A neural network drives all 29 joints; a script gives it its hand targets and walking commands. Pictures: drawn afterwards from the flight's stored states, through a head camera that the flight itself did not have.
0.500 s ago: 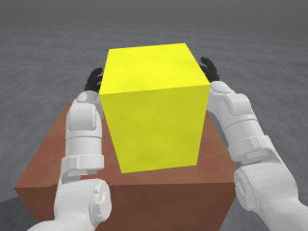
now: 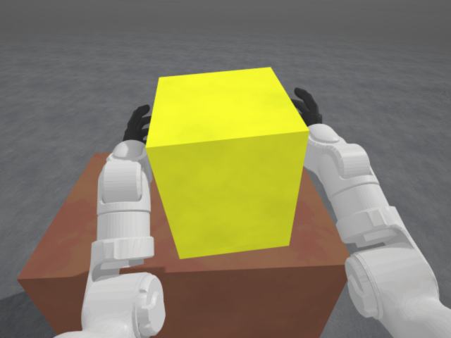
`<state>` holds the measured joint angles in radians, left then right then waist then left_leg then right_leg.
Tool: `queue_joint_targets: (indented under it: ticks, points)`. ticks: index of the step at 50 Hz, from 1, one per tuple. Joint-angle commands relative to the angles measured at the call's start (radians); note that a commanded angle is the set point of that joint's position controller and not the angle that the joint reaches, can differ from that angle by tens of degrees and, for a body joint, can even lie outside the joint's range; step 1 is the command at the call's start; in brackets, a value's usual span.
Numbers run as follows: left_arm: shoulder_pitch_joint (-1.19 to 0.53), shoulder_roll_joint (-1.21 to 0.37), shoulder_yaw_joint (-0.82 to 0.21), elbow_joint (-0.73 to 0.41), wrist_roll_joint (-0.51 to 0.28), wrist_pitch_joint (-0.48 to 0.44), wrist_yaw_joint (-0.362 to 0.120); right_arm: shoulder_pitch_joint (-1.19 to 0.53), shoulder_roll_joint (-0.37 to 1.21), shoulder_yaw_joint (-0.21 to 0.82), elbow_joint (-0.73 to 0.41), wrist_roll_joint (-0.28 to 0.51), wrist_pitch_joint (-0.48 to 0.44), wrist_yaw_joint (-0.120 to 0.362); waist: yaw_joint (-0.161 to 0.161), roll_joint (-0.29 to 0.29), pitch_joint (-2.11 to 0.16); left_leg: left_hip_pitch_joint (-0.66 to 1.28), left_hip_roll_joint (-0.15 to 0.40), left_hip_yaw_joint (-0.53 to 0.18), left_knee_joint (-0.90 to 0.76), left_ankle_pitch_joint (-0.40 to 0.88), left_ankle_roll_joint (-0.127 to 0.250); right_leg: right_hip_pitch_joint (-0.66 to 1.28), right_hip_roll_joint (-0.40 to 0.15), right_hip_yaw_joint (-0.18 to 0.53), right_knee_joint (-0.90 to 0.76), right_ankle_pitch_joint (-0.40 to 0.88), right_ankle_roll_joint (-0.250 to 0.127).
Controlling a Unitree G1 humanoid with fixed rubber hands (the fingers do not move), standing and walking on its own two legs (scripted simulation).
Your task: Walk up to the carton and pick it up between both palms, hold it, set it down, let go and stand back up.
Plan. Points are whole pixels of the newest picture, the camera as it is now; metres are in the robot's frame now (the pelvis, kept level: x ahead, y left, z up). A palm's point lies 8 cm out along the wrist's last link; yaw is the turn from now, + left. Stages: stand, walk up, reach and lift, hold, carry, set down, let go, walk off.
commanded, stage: hold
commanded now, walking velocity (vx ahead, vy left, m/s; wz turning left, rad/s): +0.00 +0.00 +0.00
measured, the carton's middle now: (225, 163) +0.37 +0.00 +0.20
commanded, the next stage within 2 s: none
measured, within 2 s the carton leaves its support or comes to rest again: neither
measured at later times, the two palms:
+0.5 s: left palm (132, 145) +0.36 +0.15 +0.25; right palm (306, 127) +0.37 -0.14 +0.27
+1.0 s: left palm (131, 143) +0.36 +0.16 +0.25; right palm (305, 124) +0.37 -0.13 +0.28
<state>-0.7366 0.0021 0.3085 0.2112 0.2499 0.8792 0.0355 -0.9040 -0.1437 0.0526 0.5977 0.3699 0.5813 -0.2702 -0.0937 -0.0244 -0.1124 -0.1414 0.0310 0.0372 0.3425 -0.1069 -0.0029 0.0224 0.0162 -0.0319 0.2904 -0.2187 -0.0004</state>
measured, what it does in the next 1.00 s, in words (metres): stands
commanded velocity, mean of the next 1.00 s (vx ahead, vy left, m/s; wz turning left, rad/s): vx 0.00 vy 0.00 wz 0.00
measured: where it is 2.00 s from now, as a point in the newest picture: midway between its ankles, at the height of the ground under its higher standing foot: outside the picture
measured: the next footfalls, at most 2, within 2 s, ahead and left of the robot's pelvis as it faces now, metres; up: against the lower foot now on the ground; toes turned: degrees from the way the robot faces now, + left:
none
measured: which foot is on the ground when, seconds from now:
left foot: down 0.00-1.00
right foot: down 0.00-1.00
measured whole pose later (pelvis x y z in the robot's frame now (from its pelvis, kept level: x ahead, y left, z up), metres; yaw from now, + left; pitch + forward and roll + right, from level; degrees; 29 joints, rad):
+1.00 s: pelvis +0.00 +0.00 +0.00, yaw +0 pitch -5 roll -1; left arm -0.82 0.02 0.34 0.33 0.26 0.86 0.03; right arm -0.98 -0.13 0.01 0.71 0.33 0.57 -0.26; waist -0.08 -0.04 -0.13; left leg -0.15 0.03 0.04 0.33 -0.10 0.00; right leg 0.01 0.02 -0.03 0.30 -0.22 0.00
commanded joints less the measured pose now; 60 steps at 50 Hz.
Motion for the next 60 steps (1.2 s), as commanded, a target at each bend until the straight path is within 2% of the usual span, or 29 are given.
queue_joint_targets:
  ticks: [1,5,7,8,10,14,16,20,21,26,30,32,33,34,35,37,38,39,41,42,46,48,49,51,54,55,57,58,60]
  points:
    - [-0.851,-0.517,-0.444,-0.197,-0.197,-0.113,-0.161,-0.791,0.671,0.264,-0.317,0.138,-0.048,0.111,0.016,0.050,-0.393,0.359,-0.056,-0.034,0.032,0.184,-0.019,-0.149,0.049,0.011,-0.051,0.228,0.087]
    - [-0.851,-0.500,-0.414,-0.161,-0.183,-0.108,-0.165,-0.780,0.668,0.246,-0.258,0.115,-0.038,0.114,0.011,0.026,-0.352,0.350,-0.051,-0.034,0.015,0.142,-0.010,-0.183,0.049,0.005,-0.062,0.178,0.084]
    - [-0.844,-0.512,-0.423,-0.138,-0.187,-0.107,-0.172,-0.784,0.664,0.239,-0.253,0.116,-0.041,0.115,0.006,0.041,-0.339,0.339,-0.051,-0.033,0.013,0.135,-0.011,-0.173,0.046,0.013,-0.067,0.174,0.080]
    - [-0.839,-0.494,-0.389,-0.101,-0.161,-0.104,-0.180,-0.764,0.662,0.228,-0.217,0.097,-0.034,0.112,0.007,0.025,-0.295,0.314,-0.053,-0.025,0.007,0.114,-0.003,-0.169,0.040,0.014,-0.073,0.168,0.086]
    - [-0.851,-0.512,-0.405,-0.115,-0.176,-0.109,-0.185,-0.790,0.660,0.226,-0.240,0.108,-0.043,0.113,0.001,0.044,-0.339,0.323,-0.056,-0.026,0.008,0.121,-0.008,-0.159,0.042,0.013,-0.064,0.169,0.085]
    - [-0.869,-0.527,-0.417,-0.097,-0.182,-0.114,-0.180,-0.792,0.654,0.200,-0.202,0.103,-0.043,0.121,-0.009,0.077,-0.332,0.337,-0.047,-0.038,0.000,0.099,-0.018,-0.184,0.046,0.010,-0.071,0.127,0.070]
    - [-0.877,-0.533,-0.421,-0.108,-0.185,-0.118,-0.179,-0.792,0.651,0.191,-0.215,0.096,-0.049,0.121,-0.017,0.087,-0.366,0.328,-0.047,-0.039,0.012,0.131,-0.023,-0.174,0.047,0.006,-0.060,0.149,0.073]
    - [-0.866,-0.528,-0.438,-0.169,-0.193,-0.126,-0.168,-0.787,0.659,0.245,-0.263,0.132,-0.049,0.118,-0.003,0.085,-0.403,0.363,-0.054,-0.040,0.044,0.228,-0.033,-0.137,0.056,0.009,-0.041,0.258,0.078]
    - [-0.863,-0.521,-0.433,-0.178,-0.194,-0.125,-0.166,-0.781,0.664,0.256,-0.269,0.143,-0.047,0.116,0.003,0.066,-0.405,0.373,-0.053,-0.043,0.047,0.257,-0.031,-0.138,0.053,0.010,-0.039,0.294,0.078]
    - [-0.786,-0.518,-0.428,-0.178,-0.189,-0.107,-0.178,-0.730,0.643,0.262,-0.291,0.148,-0.042,0.104,-0.005,0.058,-0.374,0.368,-0.057,-0.037,0.051,0.283,-0.035,-0.129,0.054,0.007,-0.044,0.322,0.084]
    - [-0.850,-0.530,-0.461,-0.227,-0.198,-0.110,-0.167,-0.765,0.657,0.262,-0.326,0.145,-0.042,0.110,-0.008,0.079,-0.367,0.375,-0.051,-0.043,0.042,0.251,-0.038,-0.156,0.060,0.005,-0.046,0.276,0.076]
    - [-0.866,-0.529,-0.460,-0.211,-0.198,-0.108,-0.162,-0.780,0.652,0.251,-0.304,0.140,-0.040,0.119,-0.002,0.079,-0.362,0.364,-0.045,-0.043,0.031,0.193,-0.036,-0.181,0.061,0.001,-0.055,0.189,0.071]
    - [-0.867,-0.527,-0.440,-0.159,-0.181,-0.105,-0.160,-0.808,0.641,0.224,-0.288,0.118,-0.040,0.123,0.008,0.072,-0.316,0.336,-0.042,-0.042,0.014,0.139,-0.029,-0.199,0.055,0.005,-0.068,0.133,0.068]
    - [-0.875,-0.529,-0.435,-0.162,-0.189,-0.109,-0.158,-0.818,0.661,0.229,-0.279,0.112,-0.042,0.129,0.014,0.051,-0.345,0.333,-0.040,-0.039,0.004,0.104,-0.019,-0.207,0.057,0.000,-0.066,0.102,0.072]
    - [-0.882,-0.529,-0.427,-0.144,-0.186,-0.111,-0.158,-0.811,0.665,0.219,-0.250,0.098,-0.041,0.132,0.007,0.049,-0.319,0.308,-0.043,-0.038,-0.008,0.072,-0.008,-0.215,0.050,0.003,-0.074,0.084,0.070]
    - [-0.888,-0.524,-0.412,-0.133,-0.182,-0.117,-0.156,-0.818,0.684,0.224,-0.231,0.101,-0.046,0.135,0.020,0.043,-0.345,0.317,-0.045,-0.036,-0.006,0.077,-0.003,-0.209,0.046,0.012,-0.069,0.095,0.073]
    - [-0.885,-0.538,-0.418,-0.127,-0.184,-0.117,-0.157,-0.829,0.677,0.221,-0.242,0.109,-0.048,0.134,0.023,0.063,-0.367,0.324,-0.046,-0.035,0.002,0.097,-0.007,-0.189,0.048,0.011,-0.065,0.102,0.074]
    - [-0.879,-0.528,-0.425,-0.140,-0.191,-0.119,-0.157,-0.830,0.690,0.250,-0.276,0.117,-0.053,0.129,0.021,0.040,-0.398,0.328,-0.048,-0.032,0.019,0.155,-0.004,-0.164,0.048,0.017,-0.058,0.174,0.080]
    - [-0.896,-0.534,-0.448,-0.179,-0.203,-0.124,-0.157,-0.814,0.692,0.262,-0.281,0.133,-0.050,0.118,0.006,0.055,-0.440,0.367,-0.056,-0.036,0.035,0.185,-0.013,-0.154,0.050,0.017,-0.050,0.222,0.085]
    - [-0.895,-0.532,-0.438,-0.165,-0.209,-0.123,-0.154,-0.830,0.686,0.254,-0.286,0.139,-0.049,0.117,0.006,0.053,-0.434,0.375,-0.054,-0.037,0.040,0.185,-0.017,-0.160,0.055,0.013,-0.052,0.219,0.082]
    - [-0.864,-0.507,-0.371,-0.046,-0.154,-0.112,-0.173,-0.789,0.657,0.187,-0.156,0.087,-0.038,0.123,0.011,0.039,-0.266,0.292,-0.047,-0.032,-0.019,0.039,-0.002,-0.206,0.040,0.013,-0.082,0.073,0.077]
    - [-0.888,-0.521,-0.381,-0.031,-0.162,-0.120,-0.178,-0.816,0.653,0.175,-0.150,0.072,-0.049,0.130,0.003,0.066,-0.286,0.273,-0.043,-0.034,-0.025,0.014,-0.003,-0.210,0.038,0.012,-0.084,0.034,0.069]
    - [-0.900,-0.515,-0.379,-0.027,-0.165,-0.127,-0.178,-0.824,0.654,0.172,-0.140,0.068,-0.050,0.134,0.004,0.052,-0.290,0.285,-0.043,-0.034,-0.023,0.015,-0.002,-0.211,0.036,0.014,-0.084,0.036,0.066]
    - [-0.922,-0.552,-0.424,-0.071,-0.186,-0.135,-0.172,-0.839,0.652,0.185,-0.164,0.082,-0.064,0.144,-0.008,0.094,-0.353,0.308,-0.035,-0.041,-0.005,0.082,-0.022,-0.192,0.054,0.006,-0.063,0.090,0.058]
    - [-0.884,-0.552,-0.445,-0.156,-0.207,-0.138,-0.167,-0.795,0.673,0.236,-0.243,0.138,-0.066,0.126,-0.013,0.084,-0.449,0.388,-0.051,-0.042,0.062,0.282,-0.039,-0.133,0.056,0.015,-0.036,0.299,0.073]
    - [-0.840,-0.547,-0.429,-0.144,-0.201,-0.128,-0.168,-0.791,0.654,0.248,-0.268,0.153,-0.060,0.117,-0.006,0.073,-0.429,0.397,-0.051,-0.049,0.069,0.317,-0.040,-0.117,0.057,0.016,-0.036,0.347,0.078]
    - [-0.841,-0.526,-0.434,-0.202,-0.204,-0.125,-0.169,-0.775,0.659,0.275,-0.308,0.163,-0.054,0.102,-0.011,0.062,-0.438,0.396,-0.063,-0.041,0.078,0.347,-0.044,-0.101,0.061,0.011,-0.028,0.398,0.090]
    - [-0.801,-0.518,-0.419,-0.179,-0.194,-0.117,-0.171,-0.759,0.649,0.274,-0.318,0.162,-0.050,0.096,-0.006,0.040,-0.412,0.406,-0.062,-0.041,0.074,0.346,-0.037,-0.107,0.058,0.012,-0.031,0.419,0.095]
    - [-0.791,-0.511,-0.410,-0.190,-0.178,-0.111,-0.179,-0.723,0.646,0.262,-0.285,0.150,-0.039,0.095,-0.012,0.042,-0.365,0.374,-0.060,-0.038,0.055,0.292,-0.037,-0.108,0.056,0.009,-0.040,0.359,0.091]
